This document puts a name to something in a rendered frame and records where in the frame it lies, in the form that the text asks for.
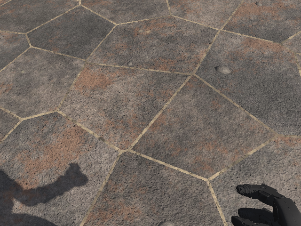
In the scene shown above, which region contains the right robot hand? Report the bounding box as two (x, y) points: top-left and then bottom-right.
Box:
(231, 184), (301, 226)

